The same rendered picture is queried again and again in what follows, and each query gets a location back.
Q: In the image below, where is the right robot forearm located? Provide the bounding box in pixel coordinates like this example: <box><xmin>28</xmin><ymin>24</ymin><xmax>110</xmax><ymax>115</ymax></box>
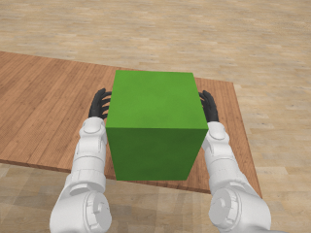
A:
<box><xmin>201</xmin><ymin>121</ymin><xmax>260</xmax><ymax>198</ymax></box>

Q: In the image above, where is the carton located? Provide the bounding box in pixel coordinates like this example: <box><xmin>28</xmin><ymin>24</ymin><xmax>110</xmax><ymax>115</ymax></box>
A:
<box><xmin>105</xmin><ymin>70</ymin><xmax>209</xmax><ymax>181</ymax></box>

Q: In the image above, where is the left robot upper arm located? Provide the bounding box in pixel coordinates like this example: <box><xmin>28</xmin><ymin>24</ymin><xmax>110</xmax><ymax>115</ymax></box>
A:
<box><xmin>50</xmin><ymin>190</ymin><xmax>112</xmax><ymax>233</ymax></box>

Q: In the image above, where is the robot right hand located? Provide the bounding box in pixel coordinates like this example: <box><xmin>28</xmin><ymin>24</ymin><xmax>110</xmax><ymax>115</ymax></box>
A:
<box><xmin>198</xmin><ymin>90</ymin><xmax>220</xmax><ymax>123</ymax></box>

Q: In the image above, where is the table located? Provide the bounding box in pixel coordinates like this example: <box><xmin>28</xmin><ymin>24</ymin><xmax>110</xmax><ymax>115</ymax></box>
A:
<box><xmin>0</xmin><ymin>50</ymin><xmax>262</xmax><ymax>199</ymax></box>

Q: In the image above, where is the left robot forearm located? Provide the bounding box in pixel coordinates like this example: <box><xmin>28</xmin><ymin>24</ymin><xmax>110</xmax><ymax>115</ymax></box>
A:
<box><xmin>50</xmin><ymin>116</ymin><xmax>108</xmax><ymax>230</ymax></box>

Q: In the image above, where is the robot left hand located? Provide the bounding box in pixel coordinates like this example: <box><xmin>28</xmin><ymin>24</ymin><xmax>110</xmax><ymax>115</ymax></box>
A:
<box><xmin>87</xmin><ymin>87</ymin><xmax>112</xmax><ymax>119</ymax></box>

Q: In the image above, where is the right robot upper arm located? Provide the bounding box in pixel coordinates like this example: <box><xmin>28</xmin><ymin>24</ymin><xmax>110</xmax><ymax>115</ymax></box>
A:
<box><xmin>208</xmin><ymin>186</ymin><xmax>289</xmax><ymax>233</ymax></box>

